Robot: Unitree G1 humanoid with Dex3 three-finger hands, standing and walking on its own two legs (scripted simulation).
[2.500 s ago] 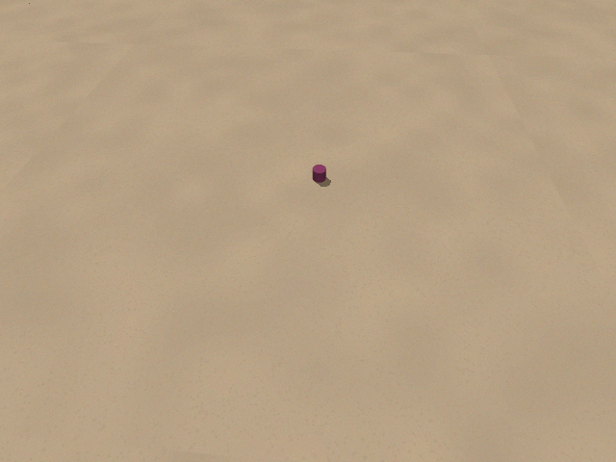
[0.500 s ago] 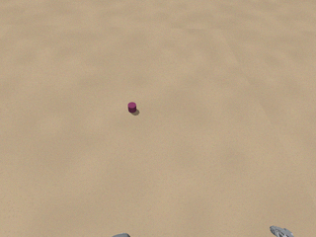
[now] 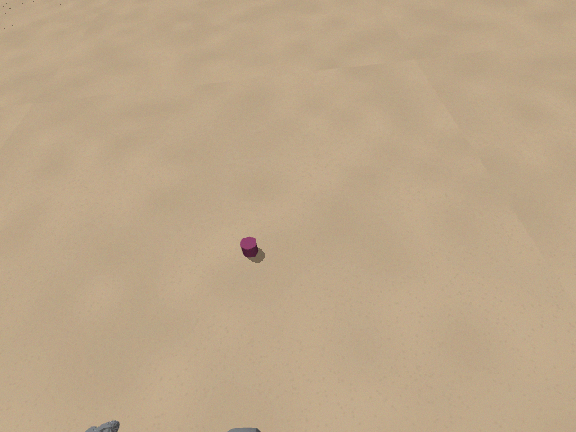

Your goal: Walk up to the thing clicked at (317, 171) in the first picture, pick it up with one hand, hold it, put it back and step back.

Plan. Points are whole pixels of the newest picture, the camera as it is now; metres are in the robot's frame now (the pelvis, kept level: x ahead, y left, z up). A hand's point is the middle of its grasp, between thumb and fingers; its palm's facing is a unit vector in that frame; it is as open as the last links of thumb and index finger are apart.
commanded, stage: walk up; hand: left
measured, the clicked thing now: (249, 247) +0.92 +0.25 -0.73
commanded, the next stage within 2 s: none
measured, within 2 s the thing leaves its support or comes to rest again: neither
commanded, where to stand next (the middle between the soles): +0.56 +0.06 m, yaw +1 degrees
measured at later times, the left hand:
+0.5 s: hand (104, 382) +0.23 +0.36 -0.15, palm faces -0.03 -0.94 -0.33, open 7.4 cm
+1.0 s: hand (160, 256) +0.46 +0.30 -0.11, palm faces -0.04 -0.92 -0.39, open 7.4 cm
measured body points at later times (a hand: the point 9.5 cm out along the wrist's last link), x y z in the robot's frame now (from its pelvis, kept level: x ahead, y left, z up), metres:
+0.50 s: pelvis +0.19 +0.08 +0.01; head +0.20 +0.12 +0.46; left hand +0.23 +0.40 -0.13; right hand +0.26 -0.24 -0.08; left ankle +0.23 +0.17 -0.73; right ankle +0.19 -0.08 -0.65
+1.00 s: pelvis +0.36 +0.04 +0.01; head +0.38 +0.01 +0.45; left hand +0.46 +0.34 -0.08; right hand +0.39 -0.27 -0.13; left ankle +0.31 +0.19 -0.66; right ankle +0.41 -0.06 -0.73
